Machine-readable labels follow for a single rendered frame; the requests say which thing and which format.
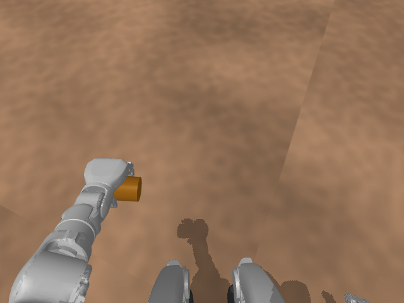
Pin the left robot arm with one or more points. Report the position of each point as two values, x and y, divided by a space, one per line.
58 272

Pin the can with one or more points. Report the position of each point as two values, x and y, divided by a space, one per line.
130 190

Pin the left robot hand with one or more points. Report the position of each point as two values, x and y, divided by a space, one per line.
109 171

